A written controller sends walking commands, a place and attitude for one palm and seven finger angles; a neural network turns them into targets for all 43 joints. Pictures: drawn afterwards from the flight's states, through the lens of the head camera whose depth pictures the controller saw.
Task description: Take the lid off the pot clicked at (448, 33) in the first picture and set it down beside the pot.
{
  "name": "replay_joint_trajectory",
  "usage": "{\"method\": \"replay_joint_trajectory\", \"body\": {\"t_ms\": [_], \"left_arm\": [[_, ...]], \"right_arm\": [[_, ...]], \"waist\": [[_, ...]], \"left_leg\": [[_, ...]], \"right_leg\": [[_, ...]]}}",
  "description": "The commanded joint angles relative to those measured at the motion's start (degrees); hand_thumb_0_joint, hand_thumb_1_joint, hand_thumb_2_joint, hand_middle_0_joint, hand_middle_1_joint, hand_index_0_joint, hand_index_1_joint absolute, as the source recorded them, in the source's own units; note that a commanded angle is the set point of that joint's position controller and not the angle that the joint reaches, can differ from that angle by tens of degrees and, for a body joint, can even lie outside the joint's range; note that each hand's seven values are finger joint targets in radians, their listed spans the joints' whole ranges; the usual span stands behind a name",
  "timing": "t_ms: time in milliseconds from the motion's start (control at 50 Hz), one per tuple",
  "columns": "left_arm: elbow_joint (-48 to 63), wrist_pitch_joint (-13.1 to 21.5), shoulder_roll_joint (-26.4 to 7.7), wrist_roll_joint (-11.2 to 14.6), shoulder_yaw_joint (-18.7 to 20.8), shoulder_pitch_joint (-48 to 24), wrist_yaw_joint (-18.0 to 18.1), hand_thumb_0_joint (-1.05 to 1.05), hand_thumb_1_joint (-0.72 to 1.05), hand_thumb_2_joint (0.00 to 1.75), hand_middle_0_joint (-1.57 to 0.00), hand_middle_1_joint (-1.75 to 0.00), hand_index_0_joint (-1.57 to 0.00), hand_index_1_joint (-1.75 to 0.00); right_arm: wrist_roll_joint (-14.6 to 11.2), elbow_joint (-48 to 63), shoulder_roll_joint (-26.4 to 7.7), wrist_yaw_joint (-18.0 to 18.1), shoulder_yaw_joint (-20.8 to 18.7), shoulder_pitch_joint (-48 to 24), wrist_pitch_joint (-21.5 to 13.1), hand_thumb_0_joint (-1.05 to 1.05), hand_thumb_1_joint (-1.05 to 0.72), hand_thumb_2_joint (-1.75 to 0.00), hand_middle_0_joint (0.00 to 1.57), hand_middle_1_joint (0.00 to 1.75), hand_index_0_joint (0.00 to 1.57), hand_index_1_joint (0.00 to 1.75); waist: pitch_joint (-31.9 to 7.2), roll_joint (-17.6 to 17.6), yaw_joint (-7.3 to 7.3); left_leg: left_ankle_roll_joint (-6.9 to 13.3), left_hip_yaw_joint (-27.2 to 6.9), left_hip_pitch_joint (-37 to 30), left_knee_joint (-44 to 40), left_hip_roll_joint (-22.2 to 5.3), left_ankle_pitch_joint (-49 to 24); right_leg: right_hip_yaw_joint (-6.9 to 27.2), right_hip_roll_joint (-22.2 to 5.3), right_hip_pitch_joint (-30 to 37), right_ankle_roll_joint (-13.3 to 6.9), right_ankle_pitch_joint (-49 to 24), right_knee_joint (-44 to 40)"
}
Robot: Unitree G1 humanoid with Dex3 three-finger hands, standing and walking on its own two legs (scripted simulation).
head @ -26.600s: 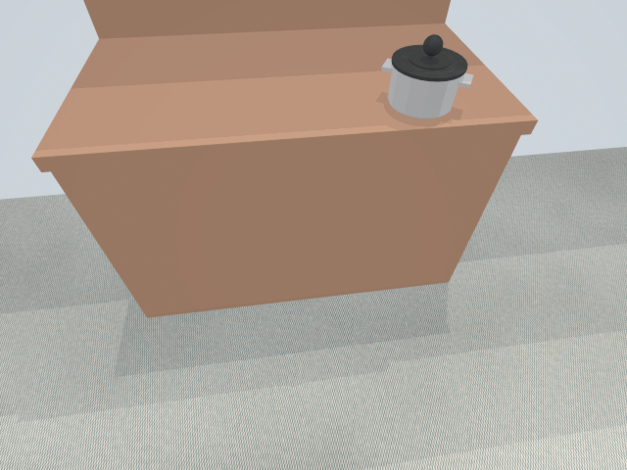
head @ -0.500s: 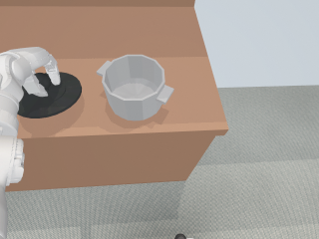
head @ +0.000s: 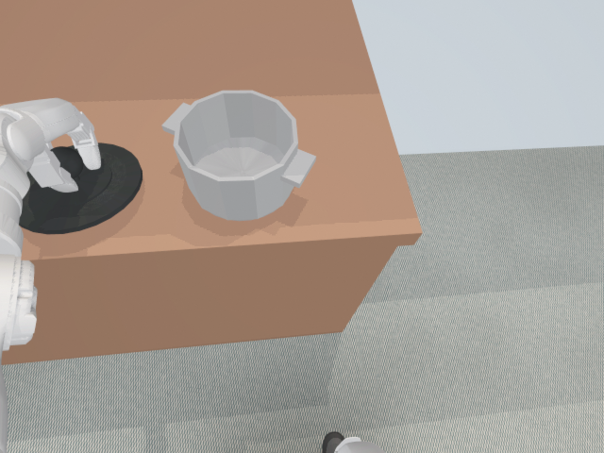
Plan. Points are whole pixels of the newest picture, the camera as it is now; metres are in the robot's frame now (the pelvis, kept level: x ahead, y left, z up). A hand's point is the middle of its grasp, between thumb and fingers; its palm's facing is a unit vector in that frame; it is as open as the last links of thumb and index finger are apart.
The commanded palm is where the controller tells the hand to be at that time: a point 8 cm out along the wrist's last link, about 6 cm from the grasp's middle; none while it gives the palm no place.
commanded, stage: open the fingers wide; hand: left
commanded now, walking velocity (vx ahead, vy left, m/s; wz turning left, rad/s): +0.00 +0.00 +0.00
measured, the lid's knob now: (64, 163) +0.50 +0.29 +0.05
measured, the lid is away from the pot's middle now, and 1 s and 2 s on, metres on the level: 0.23 0.24 0.24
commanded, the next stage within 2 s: raise the empty hand in 1.16 s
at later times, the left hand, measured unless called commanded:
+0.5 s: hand (49, 181) +0.46 +0.29 +0.06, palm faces -0.48 -0.07 -0.88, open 6.7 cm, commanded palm +0.50 +0.29 +0.13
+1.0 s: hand (57, 162) +0.48 +0.28 +0.07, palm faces -0.45 -0.08 -0.89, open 10.5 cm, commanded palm +0.50 +0.28 +0.13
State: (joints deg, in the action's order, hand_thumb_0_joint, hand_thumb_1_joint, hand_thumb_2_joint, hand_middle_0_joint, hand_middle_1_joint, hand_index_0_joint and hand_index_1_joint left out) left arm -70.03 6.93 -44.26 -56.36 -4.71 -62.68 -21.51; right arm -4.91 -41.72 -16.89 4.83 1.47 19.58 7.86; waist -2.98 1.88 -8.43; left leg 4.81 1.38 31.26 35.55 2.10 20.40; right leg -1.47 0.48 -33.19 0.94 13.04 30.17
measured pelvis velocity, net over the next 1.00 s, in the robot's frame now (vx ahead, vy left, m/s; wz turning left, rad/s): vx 0.00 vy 0.00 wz -0.01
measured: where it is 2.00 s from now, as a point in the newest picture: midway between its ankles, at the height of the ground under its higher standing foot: outside the picture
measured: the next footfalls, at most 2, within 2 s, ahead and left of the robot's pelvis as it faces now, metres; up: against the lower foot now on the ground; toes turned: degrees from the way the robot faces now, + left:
none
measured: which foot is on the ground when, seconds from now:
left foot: down 0.00-1.00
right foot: down 0.00-1.00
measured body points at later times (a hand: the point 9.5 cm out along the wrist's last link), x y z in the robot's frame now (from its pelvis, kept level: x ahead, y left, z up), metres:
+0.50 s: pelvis -0.01 +0.00 +0.00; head +0.09 +0.01 +0.44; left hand +0.48 +0.29 +0.11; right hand +0.02 -0.28 -0.13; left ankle -0.05 +0.06 -0.73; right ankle +0.00 -0.14 -0.72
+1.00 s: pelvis +0.00 +0.00 +0.00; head +0.10 +0.01 +0.43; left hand +0.50 +0.28 +0.12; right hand -0.01 -0.27 -0.13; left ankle -0.05 +0.06 -0.73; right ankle +0.00 -0.14 -0.72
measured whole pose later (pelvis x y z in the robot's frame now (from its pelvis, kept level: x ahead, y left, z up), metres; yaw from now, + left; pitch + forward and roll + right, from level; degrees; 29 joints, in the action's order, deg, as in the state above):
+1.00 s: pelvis +0.00 +0.00 +0.00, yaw +0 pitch +17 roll -3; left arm -66.1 9.1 -44.1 -56.9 -2.6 -59.8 -18.0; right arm -4.2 -40.5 -16.3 4.1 1.1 19.9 11.1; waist -4.5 2.5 -8.0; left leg 4.9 1.6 33.7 37.5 2.0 21.0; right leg -1.2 0.6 -35.6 0.9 13.4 31.9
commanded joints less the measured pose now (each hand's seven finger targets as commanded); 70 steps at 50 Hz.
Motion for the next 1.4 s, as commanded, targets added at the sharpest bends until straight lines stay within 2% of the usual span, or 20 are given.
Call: {"method": "replay_joint_trajectory", "body": {"t_ms": [0,20,40,60,80,140,200,320,540,600,640,760,880,980,1060,1100,1160,1240,1300,1380], "left_arm": [[15.7,0.7,-20.2,-0.3,6.0,-31.7,3.5,0.00,0.83,0.66,-0.97,-1.07,-0.97,-1.07],[14.5,0.9,-20.7,-0.6,6.6,-30.3,3.6,0.00,0.83,0.66,-0.97,-1.07,-0.97,-1.07],[14.8,1.2,-15.7,0.3,6.0,-20.3,3.1,0.00,0.83,0.66,-0.97,-1.07,-0.97,-1.07],[21.6,4.0,-14.7,0.8,7.0,-19.1,3.5,0.00,0.82,0.66,-0.95,-1.07,-0.96,-1.07],[21.8,5.3,-14.9,1.1,7.4,-18.5,3.8,0.00,0.80,0.65,-0.93,-1.07,-0.94,-1.07],[20.7,4.9,-17.5,1.3,8.8,-21.4,5.3,0.00,0.75,0.62,-0.88,-1.06,-0.88,-1.06],[22.5,4.5,-24.7,-0.1,13.5,-24.3,8.0,0.00,0.69,0.60,-0.83,-1.06,-0.83,-1.06],[18.4,2.1,-15.5,-0.5,6.0,-24.5,9.3,0.00,0.57,0.59,-0.73,-1.04,-0.73,-1.04],[17.0,2.9,-14.8,1.3,4.3,-26.4,5.9,0.00,0.33,0.60,-0.56,-0.98,-0.56,-0.98],[19.5,3.5,-16.8,0.8,6.1,-26.7,6.2,0.00,0.27,0.58,-0.51,-0.97,-0.51,-0.97],[17.0,3.2,-16.9,0.8,6.8,-23.7,6.2,0.00,0.24,0.58,-0.48,-0.96,-0.48,-0.96],[13.4,1.6,-13.0,0.2,3.3,-23.1,5.9,0.00,0.10,0.59,-0.39,-0.92,-0.39,-0.92],[17.5,2.6,-18.4,0.1,7.3,-25.0,5.7,0.00,0.00,0.61,-0.34,-0.88,-0.34,-0.88],[10.1,1.6,-17.2,0.3,6.2,-20.2,5.6,0.00,-0.01,0.63,-0.34,-0.87,-0.34,-0.87],[14.6,1.7,-16.4,-0.8,5.6,-23.3,5.6,0.00,-0.01,0.65,-0.35,-0.86,-0.35,-0.86],[18.1,2.7,-19.8,-0.4,8.5,-24.1,5.4,0.00,-0.01,0.65,-0.35,-0.86,-0.35,-0.86],[13.7,2.2,-17.6,0.2,6.6,-21.8,5.1,0.00,-0.01,0.65,-0.35,-0.86,-0.35,-0.86],[14.2,2.1,-16.3,-0.1,6.0,-22.2,5.3,0.00,-0.02,0.65,-0.35,-0.85,-0.35,-0.85],[20.1,2.7,-20.1,0.1,8.7,-25.6,5.5,0.00,-0.02,0.65,-0.35,-0.85,-0.35,-0.85],[18.6,2.1,-16.6,0.7,6.9,-24.1,5.2,0.00,-0.02,0.65,-0.35,-0.85,-0.35,-0.85]], "right_arm": [[0.9,2.0,-10.4,1.0,-3.8,9.2,-0.4,0.00,-0.90,-0.90,0.20,0.30,0.20,0.30],[1.0,2.1,-10.4,1.0,-3.7,9.5,-0.4,0.00,-0.90,-0.90,0.20,0.30,0.20,0.30],[1.5,4.3,-9.0,0.0,-4.2,8.3,0.0,0.00,-0.90,-0.90,0.20,0.30,0.20,0.30],[2.4,4.3,-9.4,0.1,-4.8,7.9,1.0,0.00,-0.90,-0.90,0.20,0.30,0.20,0.30],[2.5,4.2,-9.6,0.2,-4.9,7.5,1.8,0.00,-0.90,-0.90,0.20,0.30,0.20,0.30],[2.2,3.8,-9.5,0.0,-4.6,7.1,3.0,0.00,-0.90,-0.90,0.20,0.30,0.20,0.30],[2.1,4.3,-9.6,0.2,-4.2,7.0,3.2,0.00,-0.90,-0.90,0.20,0.30,0.20,0.30],[1.7,3.6,-9.3,-0.6,-4.3,6.7,2.6,0.00,-0.90,-0.90,0.20,0.30,0.20,0.30],[0.9,3.2,-9.8,1.0,-3.7,6.7,1.8,0.00,-0.90,-0.90,0.20,0.30,0.20,0.30],[1.2,3.5,-9.8,0.8,-3.8,6.6,1.8,0.00,-0.90,-0.90,0.20,0.30,0.20,0.30],[1.2,3.7,-9.6,0.7,-3.8,6.9,1.9,0.00,-0.90,-0.90,0.20,0.30,0.20,0.30],[1.0,3.5,-9.8,0.0,-3.8,7.1,2.6,0.00,-0.90,-0.90,0.20,0.30,0.20,0.30],[1.3,4.2,-9.7,0.3,-4.0,7.7,2.9,0.00,-0.90,-0.90,0.20,0.30,0.20,0.30],[0.9,3.8,-10.0,0.3,-3.4,8.0,2.8,0.00,-0.90,-0.90,0.20,0.30,0.20,0.30],[1.3,4.1,-9.6,0.0,-4.0,8.3,2.9,0.00,-0.90,-0.90,0.20,0.30,0.20,0.30],[1.6,4.4,-9.7,0.0,-4.2,8.3,3.1,0.00,-0.90,-0.90,0.20,0.30,0.20,0.30],[1.3,4.3,-9.7,0.3,-3.8,8.3,3.3,0.00,-0.90,-0.90,0.20,0.30,0.20,0.30],[1.2,3.9,-9.7,0.0,-4.1,8.6,3.3,0.00,-0.90,-0.90,0.20,0.30,0.20,0.30],[1.4,4.4,-9.7,0.0,-4.2,8.2,3.4,0.00,-0.90,-0.90,0.20,0.30,0.20,0.30],[1.3,4.4,-9.0,-0.3,-4.4,7.7,3.1,0.00,-0.90,-0.90,0.20,0.30,0.20,0.30]], "waist": [[-31.4,9.9,0.25],[-31.9,9.4,0.23],[-33.0,10.6,2.25],[-31.8,6.9,1.90],[-32.6,8.3,2.10],[-28.7,6.4,1.41],[-30.4,7.8,1.97],[-28.0,9.4,0.51],[-26.0,5.7,-0.82],[-28.2,9.7,0.36],[-27.8,6.4,0.58],[-25.5,5.6,-0.14],[-31.0,8.0,0.98],[-24.0,2.6,0.42],[-28.3,7.8,0.52],[-31.2,8.7,1.12],[-27.5,4.4,0.20],[-27.0,6.9,0.33],[-31.5,8.6,1.20],[-30.1,9.2,1.00]], "left_leg": [[-2.6,-4.6,-23.8,1.2,-2.1,-42.8],[-2.8,-4.6,-23.9,1.7,-2.1,-44.4],[-3.6,-5.5,-24.3,1.4,-1.6,-48.7],[-3.5,-4.8,-24.6,1.8,-2.7,-49.6],[-3.7,-4.9,-25.4,2.0,-2.8,-51.7],[-2.5,-4.2,-21.4,0.4,-2.4,-42.4],[-2.4,-4.1,-20.4,-0.5,-1.9,-41.0],[-3.1,-4.2,-21.9,-0.3,-2.4,-38.4],[-1.4,-3.8,-19.2,0.3,-1.9,-31.9],[-2.5,-4.3,-21.8,0.8,-2.1,-36.8],[-2.4,-4.1,-19.6,1.1,-1.9,-36.5],[-2.3,-3.7,-17.3,1.1,-1.8,-34.6],[-2.7,-4.1,-20.1,1.4,-1.8,-39.0],[-1.5,-2.8,-13.0,0.8,-1.5,-32.1],[-2.6,-3.6,-18.7,1.6,-1.9,-38.2],[-2.9,-4.0,-21.0,1.8,-2.2,-41.5],[-2.0,-3.2,-16.5,1.3,-1.8,-36.9],[-2.7,-3.9,-19.2,1.5,-2.1,-39.4],[-2.9,-4.3,-22.0,1.1,-2.3,-42.5],[-3.4,-4.8,-24.3,1.1,-2.6,-46.6]], "right_leg": [[-1.6,2.4,7.3,-3.0,-18.9,0.6],[-1.6,2.5,7.4,-2.9,-19.6,0.8],[-2.0,2.4,8.5,-3.4,-19.8,1.0],[-2.1,2.7,7.1,-3.4,-19.6,0.2],[-1.9,2.7,7.2,-3.6,-20.1,0.4],[-1.6,2.4,7.7,-3.5,-17.5,-0.5],[-1.2,2.1,9.9,-3.7,-18.5,-0.2],[-1.8,2.2,5.4,-3.6,-14.7,-0.5],[-1.7,2.0,4.9,-3.3,-13.3,0.0],[-1.7,2.0,4.8,-3.7,-14.5,0.6],[-1.8,2.1,5.8,-3.6,-15.0,0.8],[-1.9,2.4,4.2,-3.6,-14.3,0.9],[-1.7,2.4,6.9,-3.8,-16.7,1.3],[-1.7,2.4,6.7,-3.5,-15.1,1.0],[-1.6,2.7,5.2,-3.7,-16.0,1.0],[-1.5,2.7,6.5,-3.6,-17.2,1.2],[-1.6,2.6,6.9,-3.3,-16.9,0.9],[-1.9,2.9,4.3,-3.6,-15.6,0.7],[-1.6,2.6,7.2,-3.6,-17.8,0.7],[-2.0,2.7,6.3,-3.6,-18.1,-0.1]]}}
